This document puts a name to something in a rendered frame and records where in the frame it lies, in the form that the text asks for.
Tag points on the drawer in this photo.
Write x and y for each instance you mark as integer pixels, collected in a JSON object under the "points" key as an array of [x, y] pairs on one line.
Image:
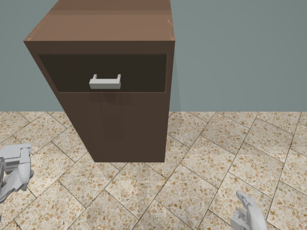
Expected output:
{"points": [[139, 72]]}

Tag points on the left robot hand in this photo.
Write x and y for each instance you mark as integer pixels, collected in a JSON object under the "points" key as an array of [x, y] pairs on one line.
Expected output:
{"points": [[16, 162]]}

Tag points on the cabinet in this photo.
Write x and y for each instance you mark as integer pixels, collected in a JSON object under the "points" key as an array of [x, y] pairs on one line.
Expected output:
{"points": [[114, 126]]}

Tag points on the handle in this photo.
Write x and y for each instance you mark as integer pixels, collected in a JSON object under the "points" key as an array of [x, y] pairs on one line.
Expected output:
{"points": [[105, 83]]}

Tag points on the right robot hand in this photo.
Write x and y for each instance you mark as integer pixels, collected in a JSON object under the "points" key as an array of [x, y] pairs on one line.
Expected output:
{"points": [[252, 219]]}

